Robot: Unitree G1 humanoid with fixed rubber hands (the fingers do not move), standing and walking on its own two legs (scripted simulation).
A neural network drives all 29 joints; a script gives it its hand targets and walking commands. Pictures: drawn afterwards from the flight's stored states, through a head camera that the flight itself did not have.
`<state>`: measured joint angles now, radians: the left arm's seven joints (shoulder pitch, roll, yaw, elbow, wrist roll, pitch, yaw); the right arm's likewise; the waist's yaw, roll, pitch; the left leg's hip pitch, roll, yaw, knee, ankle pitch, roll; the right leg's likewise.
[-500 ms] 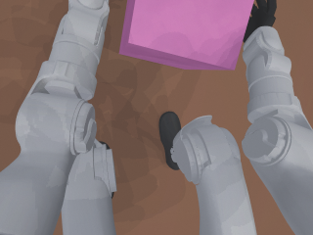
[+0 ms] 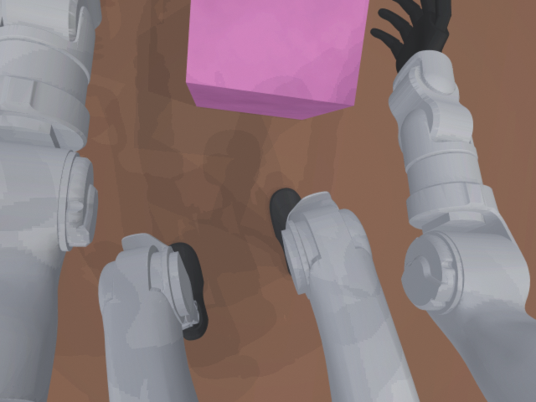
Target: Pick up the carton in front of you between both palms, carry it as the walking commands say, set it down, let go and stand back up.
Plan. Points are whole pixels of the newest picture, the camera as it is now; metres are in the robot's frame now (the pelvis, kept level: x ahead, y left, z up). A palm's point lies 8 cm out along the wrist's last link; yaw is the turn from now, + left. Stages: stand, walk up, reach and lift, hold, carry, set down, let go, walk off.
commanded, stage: set down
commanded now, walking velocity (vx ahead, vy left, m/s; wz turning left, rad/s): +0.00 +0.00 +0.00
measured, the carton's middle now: (266, 39) +0.55 -0.11 -0.29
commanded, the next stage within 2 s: let go in 0.74 s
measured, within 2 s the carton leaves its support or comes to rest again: neither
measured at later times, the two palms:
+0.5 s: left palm out of the picture +0.62 +0.10 +0.02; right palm out of the picture +0.47 -0.26 +0.02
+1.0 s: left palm out of the picture +0.56 +0.13 +0.14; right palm out of the picture +0.44 -0.24 +0.15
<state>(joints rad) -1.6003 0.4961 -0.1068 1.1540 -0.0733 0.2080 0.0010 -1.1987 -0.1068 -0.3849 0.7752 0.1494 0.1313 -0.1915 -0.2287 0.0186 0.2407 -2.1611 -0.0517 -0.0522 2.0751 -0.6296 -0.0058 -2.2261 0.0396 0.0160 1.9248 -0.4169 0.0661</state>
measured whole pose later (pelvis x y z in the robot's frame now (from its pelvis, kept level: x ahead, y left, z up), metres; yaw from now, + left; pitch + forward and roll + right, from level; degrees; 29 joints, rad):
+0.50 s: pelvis +0.03 +0.00 +0.12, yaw +1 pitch +48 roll -2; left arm -1.40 0.45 0.00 1.03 0.03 0.26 -0.07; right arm -0.98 -0.05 -0.41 0.58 0.10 0.23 -0.17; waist -0.23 0.04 -0.01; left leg -1.91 -0.04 -0.06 1.61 -0.54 -0.01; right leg -1.96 0.02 0.02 1.49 -0.36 0.04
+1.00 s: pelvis +0.06 +0.00 +0.25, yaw +4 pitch +43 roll +0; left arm -1.00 0.24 0.21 0.84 0.18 0.22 0.00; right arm -0.64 -0.02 -0.39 0.50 -0.07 0.18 0.00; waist -0.19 0.03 -0.10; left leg -1.44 -0.06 -0.06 1.07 -0.37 -0.01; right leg -1.50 -0.01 0.03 1.00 -0.25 0.03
